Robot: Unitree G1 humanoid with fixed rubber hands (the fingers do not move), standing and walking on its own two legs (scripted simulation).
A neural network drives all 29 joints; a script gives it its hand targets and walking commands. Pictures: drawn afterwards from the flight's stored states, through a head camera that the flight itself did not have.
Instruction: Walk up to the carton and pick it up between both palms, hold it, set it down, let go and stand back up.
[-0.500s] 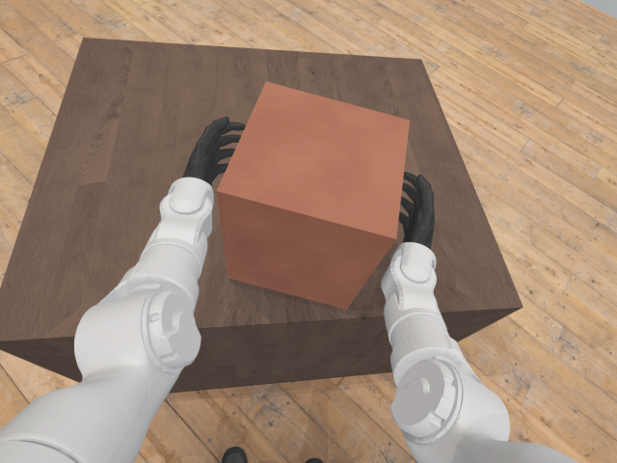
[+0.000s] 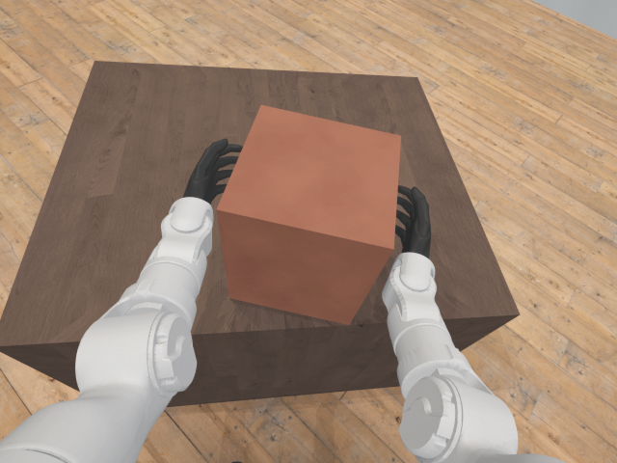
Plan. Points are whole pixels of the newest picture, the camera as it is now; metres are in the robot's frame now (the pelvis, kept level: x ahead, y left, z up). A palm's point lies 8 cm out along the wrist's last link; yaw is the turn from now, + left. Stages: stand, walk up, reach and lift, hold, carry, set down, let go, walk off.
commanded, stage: reach and lift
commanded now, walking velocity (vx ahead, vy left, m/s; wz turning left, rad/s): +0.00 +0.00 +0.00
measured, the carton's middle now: (308, 223) +0.45 -0.02 -0.02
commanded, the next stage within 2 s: none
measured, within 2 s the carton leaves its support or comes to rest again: leaves its support in 0.04 s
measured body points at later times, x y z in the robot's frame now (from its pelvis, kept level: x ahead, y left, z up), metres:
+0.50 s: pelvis -0.02 +0.01 +0.00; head -0.02 +0.04 +0.45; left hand +0.42 +0.15 +0.11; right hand +0.37 -0.15 +0.10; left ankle +0.02 +0.10 -0.75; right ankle -0.02 -0.12 -0.75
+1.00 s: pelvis -0.04 +0.02 +0.00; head -0.07 +0.06 +0.45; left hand +0.38 +0.16 +0.15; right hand +0.35 -0.14 +0.14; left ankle +0.02 +0.10 -0.75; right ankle -0.02 -0.12 -0.75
